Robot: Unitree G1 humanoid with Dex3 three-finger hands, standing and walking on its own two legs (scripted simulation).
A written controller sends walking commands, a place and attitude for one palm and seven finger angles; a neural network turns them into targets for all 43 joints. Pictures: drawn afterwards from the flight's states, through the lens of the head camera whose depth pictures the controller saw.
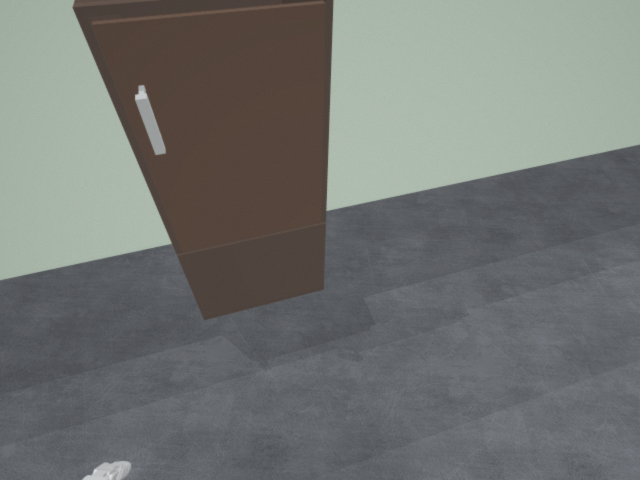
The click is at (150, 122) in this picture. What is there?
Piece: cupboard door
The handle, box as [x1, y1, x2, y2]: [135, 85, 165, 154]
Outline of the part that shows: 140,85 139,93 135,95 137,106 155,154 165,153 164,145 149,104 144,86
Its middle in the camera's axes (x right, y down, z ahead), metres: -0.34 -0.23 +0.76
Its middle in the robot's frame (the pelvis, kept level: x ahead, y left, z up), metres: +0.72 +0.38 +0.06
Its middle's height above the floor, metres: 0.83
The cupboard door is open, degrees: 0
